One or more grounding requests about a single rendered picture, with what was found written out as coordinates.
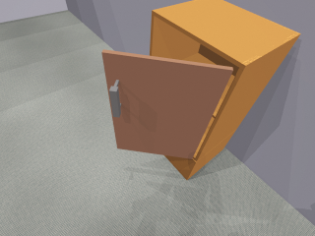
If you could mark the handle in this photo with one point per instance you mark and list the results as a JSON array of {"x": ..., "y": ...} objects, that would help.
[{"x": 115, "y": 100}]

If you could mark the cupboard door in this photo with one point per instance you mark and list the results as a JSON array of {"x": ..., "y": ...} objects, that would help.
[{"x": 166, "y": 104}]

